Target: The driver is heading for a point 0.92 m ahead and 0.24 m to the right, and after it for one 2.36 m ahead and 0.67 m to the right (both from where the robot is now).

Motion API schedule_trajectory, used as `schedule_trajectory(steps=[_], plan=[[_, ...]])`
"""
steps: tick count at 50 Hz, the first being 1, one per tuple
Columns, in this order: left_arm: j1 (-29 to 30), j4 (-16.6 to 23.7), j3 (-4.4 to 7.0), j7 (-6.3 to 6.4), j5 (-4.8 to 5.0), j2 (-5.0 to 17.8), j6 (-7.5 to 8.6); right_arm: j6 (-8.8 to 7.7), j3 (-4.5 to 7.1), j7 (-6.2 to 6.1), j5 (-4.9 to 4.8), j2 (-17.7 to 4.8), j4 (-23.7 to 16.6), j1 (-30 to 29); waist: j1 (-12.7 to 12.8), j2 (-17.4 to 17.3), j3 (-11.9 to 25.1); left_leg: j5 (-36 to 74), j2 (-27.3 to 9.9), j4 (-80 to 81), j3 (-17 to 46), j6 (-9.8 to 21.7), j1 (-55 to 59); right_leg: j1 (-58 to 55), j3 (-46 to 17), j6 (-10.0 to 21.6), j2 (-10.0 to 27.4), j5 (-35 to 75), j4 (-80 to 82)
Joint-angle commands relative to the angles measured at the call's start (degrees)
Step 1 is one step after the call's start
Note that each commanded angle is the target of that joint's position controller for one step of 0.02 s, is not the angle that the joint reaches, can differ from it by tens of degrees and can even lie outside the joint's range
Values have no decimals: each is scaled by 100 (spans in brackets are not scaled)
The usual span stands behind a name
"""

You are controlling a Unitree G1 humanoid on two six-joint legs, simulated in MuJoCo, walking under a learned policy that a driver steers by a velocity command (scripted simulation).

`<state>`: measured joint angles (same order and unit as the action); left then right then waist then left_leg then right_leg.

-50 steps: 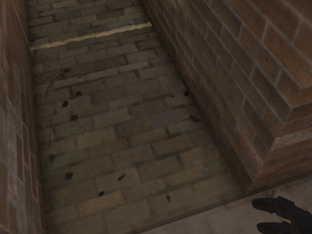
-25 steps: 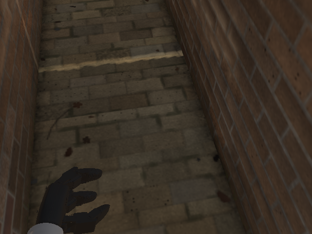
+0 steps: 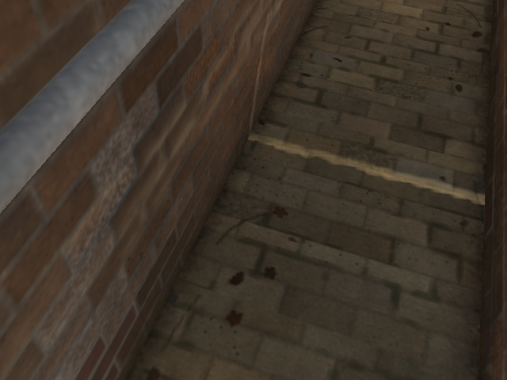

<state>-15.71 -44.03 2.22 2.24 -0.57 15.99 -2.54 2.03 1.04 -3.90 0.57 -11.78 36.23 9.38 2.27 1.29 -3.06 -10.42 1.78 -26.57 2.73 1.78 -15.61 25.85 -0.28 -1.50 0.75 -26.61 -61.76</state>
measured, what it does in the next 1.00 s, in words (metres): walks ahead: right foot, then left foot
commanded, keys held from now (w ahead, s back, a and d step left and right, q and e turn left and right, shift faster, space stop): shift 0.70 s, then w+shift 0.30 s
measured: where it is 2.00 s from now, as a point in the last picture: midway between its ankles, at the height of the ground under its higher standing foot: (353, 263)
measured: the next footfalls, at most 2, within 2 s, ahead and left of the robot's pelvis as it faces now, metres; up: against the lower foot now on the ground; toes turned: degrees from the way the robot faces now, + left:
right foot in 0.16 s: +0.05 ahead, -0.14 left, +0.00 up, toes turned +2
left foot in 0.96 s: +0.18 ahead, +0.10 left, +0.00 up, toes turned +4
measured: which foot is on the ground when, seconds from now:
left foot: down 0.00-0.72, up 0.74-0.94, down 0.96-1.00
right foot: up 0.00-0.14, down 0.16-0.96, up 0.98-1.00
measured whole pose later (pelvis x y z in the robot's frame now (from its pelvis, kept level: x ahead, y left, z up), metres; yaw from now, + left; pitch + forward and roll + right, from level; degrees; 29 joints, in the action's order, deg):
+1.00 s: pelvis +0.11 -0.02 -0.01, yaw +1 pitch -1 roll +1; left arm -25.3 -57.2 4.4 0.4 0.5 16.3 3.4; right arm -4.2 4.7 -2.4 1.3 -12.2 54.1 11.2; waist 0.4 3.4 -2.4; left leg -11.4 -0.6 -26.3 -5.8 2.4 -13.6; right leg 7.7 -4.2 7.2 -1.3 -22.6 -38.4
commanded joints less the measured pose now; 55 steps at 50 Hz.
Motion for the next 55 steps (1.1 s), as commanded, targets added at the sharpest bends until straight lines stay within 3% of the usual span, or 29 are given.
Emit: schedule_trajectory(steps=[1, 4, 6, 8, 9, 10, 12, 14, 15, 16, 19, 35, 36, 37, 39, 40, 41, 42, 44, 45, 46, 47, 48, 49, 50, 51, 52, 54, 55], plan=[[-364, 305, 152, 20, -15, 407, -57, -191, 202, -96, -56, -679, -119, 157, -55, -677, 660, 3416, -1420, 661, 829, 948, 725, -241, -191, 36, -51, 178, 289], [-140, 462, 87, 13, -41, 202, -118, -278, 187, -38, -19, -610, 91, 181, -180, -1343, 475, 1969, -1036, 690, 678, 761, 587, -769, -123, 149, -77, 30, 1778], [-230, 405, 140, 10, 30, 257, 5, -189, 185, -15, 37, -646, 287, 560, -404, -1612, 429, 994, -1033, 684, 969, 773, 654, -984, 17, 138, -207, -194, 2726], [-531, 243, 108, 2, -54, 102, 137, -154, 186, -1, -69, -634, 363, 420, -108, -917, 262, 276, -957, 434, 1101, 410, -36, -1889, -3, 237, -85, 1202, 4248], [-472, 279, 95, 46, -227, 289, 244, -205, 129, 25, -118, -364, 472, 676, -249, 51, 210, -29, -769, 112, 942, 14, -385, -2055, -811, 386, 728, 1567, 4658], [-31, 357, 47, -5, -87, 482, 313, -138, 43, 64, -90, -280, 526, 793, -463, 1074, -5, -666, -192, 166, 257, -235, 106, -875, -1508, 663, 1326, 1142, 5122], [432, 392, -68, -83, 28, 159, 395, -85, 57, 124, 36, -310, 769, 536, -484, 764, -236, -209, -261, 444, 141, -294, 1015, -313, -1322, 653, 1028, 322, 5076], [336, 298, 9, -87, 74, 415, 494, -100, 132, 153, 9, -392, 927, 458, -367, 724, 5, 351, -388, 368, 133, -326, 852, -963, -990, 491, 600, 659, 4798], [194, 258, -1, -40, 187, 373, 531, -137, 113, 176, 45, -420, 961, 439, -342, 685, 124, 308, -340, 383, 74, -300, 700, -1285, -1000, 495, 614, 1146, 4781], [20, 232, -17, -62, 131, 357, 458, -193, 91, 277, -20, -303, 1095, 523, -264, 563, 210, 150, -303, 445, 62, -338, 499, -1634, -1000, 607, 754, 1132, 4743], [-170, 169, -54, -5, 124, 259, 427, -281, 126, 405, -14, -276, 1370, 593, -268, 310, 24, 273, -397, 684, 135, -449, 471, -1690, -1038, 684, 821, 1527, 4672], [-438, -578, -34, -13, 146, 178, 537, -285, 234, 241, -23, -201, 2282, 744, -377, -36, -42, 640, -567, 820, 100, -424, 967, -1971, -747, 707, 542, 3273, 4258], [-665, -665, 70, -27, 146, 379, 502, -276, 270, 238, -22, -248, 2274, 745, -261, 67, 183, -256, -320, 401, -194, -308, 760, -2273, -734, 845, 370, 1701, 4259], [-977, -741, 167, -47, 105, 565, 444, -259, 291, 281, 21, -274, 2182, 517, -59, 377, 72, -1302, -102, -214, -462, -207, 82, -2389, -1168, 1121, 502, -692, 4580], [-1659, -825, 337, -85, 115, 900, 408, -290, 265, 397, 118, -269, 1719, -464, 377, 1071, -1047, -1904, -212, -1470, -665, -3, -1481, -1881, -2770, 1806, 1629, -3282, 5775], [-1622, -859, 354, -94, 57, 898, 445, -350, 250, 340, 108, -207, 1583, -708, 261, 928, -1421, -1857, -511, -2059, -360, 134, -1800, -1533, -3195, 2075, 1913, -3088, 5949], [-1261, -730, 351, -90, 79, 783, 622, -382, 289, 238, 82, -380, 1451, -822, 179, 612, -1547, -1542, -681, -2117, -260, 235, -2140, -1708, -3044, 2086, 1819, -2048, 5922], [-1067, -768, 350, -93, 10, 707, 658, -493, 252, 236, 27, -221, 1603, -424, 32, 283, -1284, -1367, -735, -1971, -251, 245, -2000, -1998, -2630, 2012, 1710, -1283, 5785], [-639, -737, 373, -152, 10, 711, 705, -570, 237, 322, -56, -120, 1711, -96, -154, 283, -643, -1226, -550, -1027, -500, 241, -890, -1854, -1719, 1736, 1259, -498, 5582], [-541, -730, 358, -191, 35, 783, 720, -572, 290, 324, -47, -193, 1634, -67, -257, 304, -570, -958, -467, -608, -590, 205, -123, -1396, -1613, 1759, 1307, -371, 5594], [-263, -694, 374, -249, 104, 792, 754, -502, 330, 325, -54, -237, 1702, 356, -544, 394, -417, -707, -311, -123, -820, 222, 836, -919, -1329, 1696, 1180, 25, 5342], [48, -630, 348, -287, 185, 809, 813, -428, 460, 265, -49, -411, 2007, 1344, -1079, 318, -73, -412, 13, 72, -1169, 207, 2302, -240, -875, 1565, 760, 1005, 4458], [599, -532, 313, -239, 87, 727, 804, -509, 606, 159, -79, -678, 2330, 2364, -1595, 17, 295, -665, -153, 428, -907, 245, 3542, 635, -543, 1361, 330, 1599, 3283], [1112, -332, 172, -171, 97, 157, 828, -594, 765, -38, 94, -1322, 2378, 3121, -1957, -1328, 262, -2095, -1701, 1753, 1247, 382, 3883, 1492, -14, 1062, -496, 789, 1081], [730, -286, 108, -106, 154, -94, 832, -714, 750, -24, 290, -1523, 2205, 2710, -1372, -1392, 39, -4244, -2545, 2489, 3873, 825, 3190, 2395, -960, 1086, -754, 503, -174], [388, -339, 141, -115, 133, 201, 872, -713, 777, 10, 113, -1575, 1947, 1762, -769, -1152, -376, -4489, -2683, 2412, 3559, 1084, 2524, 2627, -1255, 1067, -191, 990, -604], [372, -409, 185, -188, 80, 444, 881, -725, 737, 81, 22, -1364, 1803, 1274, -570, -590, -374, -3939, -2455, 2381, 3082, 1024, 2240, 2517, -1275, 955, -5, 1441, -598], [-89, -493, 201, -293, -201, 373, 602, -902, 644, 130, -7, -1198, 1731, 1112, -75, 4, -328, -2627, -2175, 2519, 1991, 708, 1737, 1887, -1225, 711, 83, 1682, -89], [132, -407, 166, -363, -243, 247, 448, -960, 629, 146, 47, -1221, 1811, 1230, -90, 119, -524, -1539, -2085, 2489, 1339, 579, 1566, 1976, -1114, 634, 35, 1833, -153]])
